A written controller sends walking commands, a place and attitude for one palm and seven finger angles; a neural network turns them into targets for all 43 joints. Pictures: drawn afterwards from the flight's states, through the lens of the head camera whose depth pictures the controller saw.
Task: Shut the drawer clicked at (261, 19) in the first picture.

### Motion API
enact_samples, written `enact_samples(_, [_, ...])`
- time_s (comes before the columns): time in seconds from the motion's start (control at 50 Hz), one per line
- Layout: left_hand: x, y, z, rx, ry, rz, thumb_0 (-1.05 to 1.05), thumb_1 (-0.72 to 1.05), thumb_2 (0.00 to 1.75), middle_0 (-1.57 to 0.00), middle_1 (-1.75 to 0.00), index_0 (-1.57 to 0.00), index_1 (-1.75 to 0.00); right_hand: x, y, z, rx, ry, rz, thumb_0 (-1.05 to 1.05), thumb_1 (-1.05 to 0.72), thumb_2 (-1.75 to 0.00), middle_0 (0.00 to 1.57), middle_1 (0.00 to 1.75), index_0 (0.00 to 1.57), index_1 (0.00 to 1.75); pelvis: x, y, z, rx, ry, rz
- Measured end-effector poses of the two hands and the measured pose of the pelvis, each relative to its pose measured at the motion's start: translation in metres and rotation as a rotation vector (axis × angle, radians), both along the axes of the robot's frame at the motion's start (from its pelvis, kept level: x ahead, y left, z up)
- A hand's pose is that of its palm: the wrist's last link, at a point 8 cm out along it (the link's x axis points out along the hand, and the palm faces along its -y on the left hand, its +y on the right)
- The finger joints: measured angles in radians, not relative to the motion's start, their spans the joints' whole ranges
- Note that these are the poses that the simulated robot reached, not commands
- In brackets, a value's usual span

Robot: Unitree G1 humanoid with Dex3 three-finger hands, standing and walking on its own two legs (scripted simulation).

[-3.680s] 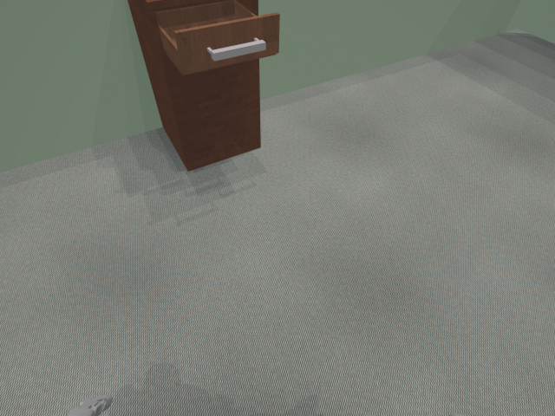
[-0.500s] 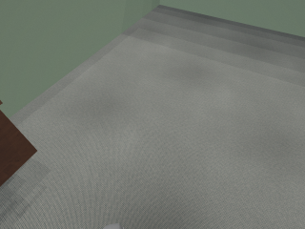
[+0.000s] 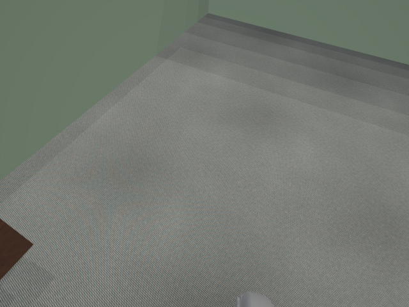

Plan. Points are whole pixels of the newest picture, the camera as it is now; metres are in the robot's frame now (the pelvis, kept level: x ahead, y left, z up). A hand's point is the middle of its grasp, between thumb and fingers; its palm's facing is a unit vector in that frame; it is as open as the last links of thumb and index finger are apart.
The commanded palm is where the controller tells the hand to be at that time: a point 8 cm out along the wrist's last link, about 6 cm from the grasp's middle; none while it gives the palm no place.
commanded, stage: walk to a spot facing it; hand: left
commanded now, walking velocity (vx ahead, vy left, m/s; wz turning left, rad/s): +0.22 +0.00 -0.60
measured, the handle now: out of the picture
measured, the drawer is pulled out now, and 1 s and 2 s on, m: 0.22 0.22 0.22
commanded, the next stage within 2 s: turn to face it in 0.06 s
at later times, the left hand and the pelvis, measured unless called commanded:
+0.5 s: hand (177, 245) +0.29 +0.08 -0.16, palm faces -0.02 -0.98 -0.18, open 7.3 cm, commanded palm none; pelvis +0.15 -0.07 -0.01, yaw +1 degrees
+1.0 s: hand (118, 297) +0.16 +0.20 -0.17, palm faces +0.33 -0.90 -0.28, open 7.4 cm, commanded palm none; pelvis +0.16 -0.04 +0.00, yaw +17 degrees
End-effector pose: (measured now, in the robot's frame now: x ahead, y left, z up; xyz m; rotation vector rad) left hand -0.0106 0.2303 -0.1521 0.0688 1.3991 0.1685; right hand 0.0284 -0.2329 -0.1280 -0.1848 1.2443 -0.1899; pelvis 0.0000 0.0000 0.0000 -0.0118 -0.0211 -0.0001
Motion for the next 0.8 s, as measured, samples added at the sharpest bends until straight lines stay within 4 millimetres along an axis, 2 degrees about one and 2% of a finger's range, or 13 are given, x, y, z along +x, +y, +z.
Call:
enact_samples(0.1, [0.088,-0.003,0.007,0.016,-0.07,-0.076,0.0,0.91,0.9,-0.2,-0.3,-0.19,-0.3,-0.023,0.002,-0.007,0.037,0.135,-0.098,0.0,-0.94,-0.9,0.2,0.3,0.2,0.3,0.039,-0.006,0.001,0.015,0.01,-0.052])
enact_samples(0.2, [0.184,-0.027,0.008,0.037,-0.133,-0.2,0.0,0.91,0.9,-0.2,-0.3,-0.19,-0.3,-0.032,0.002,-0.02,0.093,0.24,-0.208,0.0,-0.92,-0.9,0.2,0.3,0.2,0.3,0.079,-0.023,-0.008,0.025,0.013,-0.107])
enact_samples(0.28, [0.253,-0.056,0.001,0.075,-0.232,-0.272,0.0,0.91,0.9,-0.2,-0.3,-0.19,-0.3,-0.027,-0.007,-0.042,0.146,0.318,-0.259,0.0,-0.91,-0.9,0.2,0.3,0.2,0.3,0.115,-0.049,-0.027,0.041,0.012,-0.11])
enact_samples(0.34, [0.279,-0.075,0.005,0.073,-0.284,-0.266,0.0,0.91,0.9,-0.2,-0.3,-0.19,-0.3,-0.004,-0.018,-0.049,0.158,0.333,-0.248,0.0,-0.91,-0.9,0.2,0.3,0.2,0.3,0.129,-0.059,-0.028,0.025,-0.002,-0.083])
enact_samples(0.4, [0.288,-0.089,0.013,0.06,-0.302,-0.235,0.0,0.91,0.9,-0.2,-0.3,-0.19,-0.3,0.033,-0.031,-0.046,0.152,0.288,-0.204,0.0,-0.91,-0.9,0.2,0.3,0.2,0.3,0.138,-0.064,-0.02,0.025,-0.005,-0.053])
enact_samples(0.46, [0.288,-0.097,0.018,0.042,-0.301,-0.197,0.0,0.91,0.9,-0.2,-0.3,-0.2,-0.3,0.075,-0.042,-0.04,0.134,0.214,-0.153,0.0,-0.91,-0.9,0.2,0.3,0.2,0.3,0.145,-0.066,-0.013,0.025,0.001,-0.017])
enact_samples(0.54, [0.286,-0.092,0.022,0.04,-0.324,-0.119,-0.01,0.91,0.9,-0.19,-0.29,-0.2,-0.3,0.126,-0.053,-0.031,0.102,0.128,-0.073,0.0,-0.91,-0.9,0.2,0.3,0.2,0.3,0.151,-0.065,-0.008,0.019,0.007,0.038])
enact_samples(0.62, [0.271,-0.074,0.015,0.041,-0.311,-0.044,-0.01,0.91,0.9,-0.19,-0.29,-0.2,-0.3,0.169,-0.057,-0.022,0.061,0.067,0.008,0.0,-0.91,-0.9,0.2,0.3,0.2,0.3,0.155,-0.058,-0.01,0.007,0.011,0.089])
enact_samples(0.7, [0.242,-0.045,-0.002,0.047,-0.268,0.041,-0.01,0.91,0.9,-0.2,-0.3,-0.2,-0.3,0.206,-0.05,-0.015,0.01,0.014,0.096,0.0,-0.91,-0.9,0.2,0.3,0.2,0.3,0.156,-0.046,-0.017,-0.011,0.015,0.142])
enact_samples(0.76, [0.215,-0.02,-0.018,0.055,-0.208,0.105,0.0,0.91,0.9,-0.2,-0.3,-0.2,-0.3,0.226,-0.041,-0.015,-0.025,-0.022,0.153,0.0,-0.91,-0.9,0.2,0.3,0.2,0.3,0.156,-0.035,-0.027,-0.017,0.023,0.181])
enact_samples(0.8, [0.197,-0.007,-0.018,0.071,-0.156,0.13,0.0,0.91,0.9,-0.2,-0.3,-0.2,-0.3,0.232,-0.035,-0.011,-0.033,-0.026,0.185,0.0,-0.91,-0.9,0.2,0.3,0.2,0.3,0.155,-0.032,-0.024,-0.015,0.026,0.197])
